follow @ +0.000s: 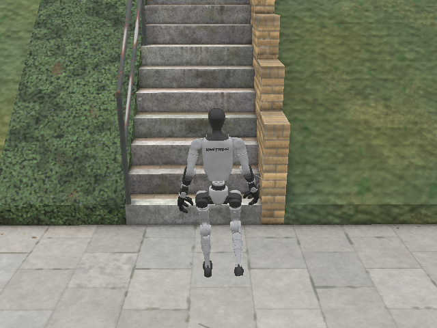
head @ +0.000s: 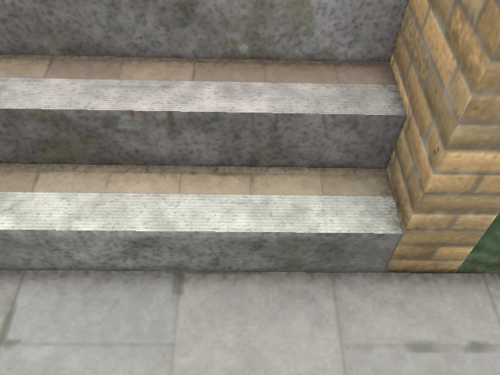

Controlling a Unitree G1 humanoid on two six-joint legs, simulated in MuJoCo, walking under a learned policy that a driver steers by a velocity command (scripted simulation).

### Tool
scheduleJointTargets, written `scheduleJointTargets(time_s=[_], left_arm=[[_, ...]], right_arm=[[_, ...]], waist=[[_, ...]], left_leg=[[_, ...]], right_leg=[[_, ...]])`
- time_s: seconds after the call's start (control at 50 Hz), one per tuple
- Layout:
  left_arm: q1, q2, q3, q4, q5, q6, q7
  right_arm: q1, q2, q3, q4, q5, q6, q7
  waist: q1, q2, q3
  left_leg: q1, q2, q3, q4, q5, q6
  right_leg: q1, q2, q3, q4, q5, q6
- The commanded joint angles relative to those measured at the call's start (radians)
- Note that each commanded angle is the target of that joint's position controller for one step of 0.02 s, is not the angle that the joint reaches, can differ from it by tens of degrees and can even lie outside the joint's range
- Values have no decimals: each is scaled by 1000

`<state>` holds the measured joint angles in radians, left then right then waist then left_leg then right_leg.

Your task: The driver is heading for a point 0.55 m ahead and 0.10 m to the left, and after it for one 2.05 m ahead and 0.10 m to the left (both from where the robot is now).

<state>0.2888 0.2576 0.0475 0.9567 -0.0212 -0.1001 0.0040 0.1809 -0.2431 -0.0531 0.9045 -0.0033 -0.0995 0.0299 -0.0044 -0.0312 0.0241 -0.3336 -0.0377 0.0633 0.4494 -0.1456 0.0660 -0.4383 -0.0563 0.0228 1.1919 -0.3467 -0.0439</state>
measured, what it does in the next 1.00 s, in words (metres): walks ahead, turning left: right foot, then left foot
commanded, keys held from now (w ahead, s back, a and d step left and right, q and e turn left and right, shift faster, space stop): w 0.30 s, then w+q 0.40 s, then q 0.26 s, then e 0.04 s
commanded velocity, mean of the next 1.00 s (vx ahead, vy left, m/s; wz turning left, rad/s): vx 0.43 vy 0.00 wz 0.28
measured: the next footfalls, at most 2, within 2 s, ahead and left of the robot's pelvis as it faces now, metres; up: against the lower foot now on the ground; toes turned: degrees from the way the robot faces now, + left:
right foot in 0.40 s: +0.38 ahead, -0.15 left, +0.00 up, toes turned -1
left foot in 0.88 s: +0.56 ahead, +0.12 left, +0.00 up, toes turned +17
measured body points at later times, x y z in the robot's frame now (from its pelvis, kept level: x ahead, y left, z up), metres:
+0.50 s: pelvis +0.26 -0.05 +0.00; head +0.30 -0.06 +0.45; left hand +0.42 +0.22 -0.10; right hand +0.30 -0.33 -0.15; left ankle +0.13 +0.08 -0.65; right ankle +0.34 -0.15 -0.74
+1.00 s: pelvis +0.46 +0.02 -0.01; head +0.50 +0.05 +0.44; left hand +0.50 +0.32 -0.14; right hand +0.70 -0.19 -0.10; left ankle +0.52 +0.11 -0.74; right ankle +0.42 -0.15 -0.63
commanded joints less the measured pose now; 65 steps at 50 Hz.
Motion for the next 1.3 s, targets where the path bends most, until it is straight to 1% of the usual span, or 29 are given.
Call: scheduleJointTargets(time_s=[0.02,0.1,0.2,0.28,0.34,0.36,0.38,0.4,0.42,0.44,0.46,0.5,0.52,0.58,0.7,0.78,0.82,0.86,0.88,0.9,0.92,0.94,0.98,1.0,1.04,1.1,1.14,1.22,1.3], left_arm=[[33,59,21,-60,10,8,13],[-71,63,27,-98,16,22,17],[-252,49,19,-146,14,11,-4],[-357,60,8,-191,6,8,-18],[-359,96,13,-218,6,-7,-32],[-310,115,22,-212,8,-15,-32],[-171,148,38,-170,17,-23,-25],[35,211,62,-118,31,-27,-13],[165,318,91,-95,56,-20,-5],[177,242,69,-88,55,-17,-5],[95,183,49,-108,46,-18,-1],[-50,113,24,-126,42,-20,-1],[-85,104,21,-123,43,-25,-3],[-118,121,28,-105,47,-32,-4],[-76,158,33,-83,35,-27,28],[-62,196,40,-76,18,-2,46],[-91,212,45,-95,12,13,41],[-155,203,46,-124,-14,29,44],[-109,178,37,-127,1,29,41],[-28,42,-6,-165,87,19,24],[48,68,-13,-150,58,-1,9],[-20,147,9,-153,27,-1,7],[-86,153,13,-158,35,29,36],[-88,154,17,-159,40,51,50],[-47,102,8,-144,43,82,56],[-54,52,-5,-129,35,94,54],[2,25,-15,-73,25,117,42],[-145,85,-3,-132,17,123,47],[-152,73,1,-140,14,95,32]], right_arm=[[4,-93,-14,-30,-9,-20,-1],[78,-141,-25,8,1,-18,-20],[131,-162,-25,32,11,-8,-32],[186,-178,-31,68,18,1,-29],[191,-194,-40,78,23,16,-34],[172,-201,-43,73,20,19,-35],[131,-200,-39,56,13,23,-37],[112,-164,-24,31,0,20,-35],[198,-46,12,0,1,-1,-28],[191,-74,9,24,23,-21,-21],[122,-162,-12,9,55,-28,-16],[43,-158,-18,-4,40,-14,-27],[47,-142,-24,-7,29,5,-33],[77,-75,-18,-18,30,44,-38],[-89,-65,-18,-96,11,39,-18],[-183,-61,-16,-161,6,36,10],[-107,-96,-29,-161,6,52,7],[60,-139,-55,-123,-4,51,4],[142,-206,-83,-105,-11,52,-15],[134,-343,-103,-105,-17,58,-37],[134,-336,-88,-175,-51,49,-30],[83,-287,-82,-211,-42,46,-25],[-66,-188,-51,-234,7,57,-42],[-106,-158,-38,-234,5,62,-47],[-118,-105,-12,-221,-31,59,-52],[-116,-73,8,-187,-39,63,-59],[-100,-59,16,-158,-57,83,-60],[-115,-120,5,-163,-41,106,-83],[-76,-143,-11,-155,-3,116,-108]], waist=[[23,110,-58],[12,77,-10],[-39,82,18],[-75,89,54],[-48,100,50],[-14,109,15],[60,101,-62],[137,69,-216],[126,-179,-381],[138,-221,-435],[127,-143,-292],[73,-51,-120],[37,-63,-75],[-14,-64,-37],[18,-37,-2],[28,-44,0],[-11,-91,-60],[-103,-55,-126],[-135,44,-165],[-20,350,-191],[-26,265,-453],[-65,112,-440],[-1,10,-255],[31,26,-218],[53,88,-232],[51,114,-230],[38,181,-234],[-22,167,-86],[-16,119,-78]], left_leg=[[141,263,-285,-293,143,169],[163,255,-210,-338,208,175],[198,208,-118,-351,173,129],[309,253,-132,-308,146,130],[386,294,-178,-219,239,110],[383,287,-181,-157,358,100],[345,234,-153,-14,521,78],[178,174,-122,232,444,46],[-242,12,-43,624,11,-31],[-376,-11,-180,804,-449,-26],[-447,51,-210,863,-385,-8],[-404,142,-155,797,-226,-14],[-347,174,-165,756,-173,-17],[-301,181,-160,740,-78,-33],[-301,160,-98,421,173,-65],[-235,113,-30,239,159,-49],[-160,73,-3,260,27,-16],[34,-13,42,80,56,36],[232,2,-36,-10,325,70],[502,259,-362,127,1100,166],[623,431,-686,56,1125,382],[541,383,-593,16,930,362],[283,304,-431,-52,560,247],[155,291,-396,-77,497,223],[42,259,-308,-90,576,208],[28,213,-183,-88,583,166],[-8,190,-124,-104,425,146],[23,265,-256,-158,15,165],[214,300,-302,-83,195,160]], right_leg=[[-132,-99,41,-43,81,2],[-238,-105,30,-226,235,35],[-189,-59,-12,-532,452,45],[-199,-42,-14,-642,394,39],[-162,-25,-8,-701,272,3],[-72,1,-28,-724,250,-9],[118,31,-59,-757,273,-29],[443,-49,15,-697,324,-76],[869,-321,413,-732,264,-216],[878,-388,638,-855,176,-252],[752,-354,500,-883,118,-198],[475,-286,264,-959,205,-148],[376,-258,189,-1005,243,-126],[259,-222,14,-1057,414,-125],[266,-189,-173,-1077,425,-116],[346,-213,-220,-963,654,-84],[394,-231,-223,-822,863,-66],[372,-185,-248,-541,951,-11],[219,-132,-249,-299,715,51],[-174,-1,-249,77,-288,121],[-284,85,-10,317,-383,137],[-292,46,74,334,-279,120],[-283,-34,64,164,-104,122],[-202,-48,62,93,-75,121],[-53,-40,38,61,-22,131],[40,-43,22,-167,1,151],[177,-13,-45,-220,-15,169],[117,-11,-39,-345,-89,148],[78,18,-67,-589,-56,99]])
Keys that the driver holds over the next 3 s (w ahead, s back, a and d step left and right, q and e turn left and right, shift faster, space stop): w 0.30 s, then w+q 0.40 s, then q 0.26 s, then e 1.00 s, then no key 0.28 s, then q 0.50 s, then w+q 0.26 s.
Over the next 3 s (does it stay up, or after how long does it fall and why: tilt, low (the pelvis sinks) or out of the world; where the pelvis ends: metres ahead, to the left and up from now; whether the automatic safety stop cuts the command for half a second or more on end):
stays up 0.39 0.06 0.00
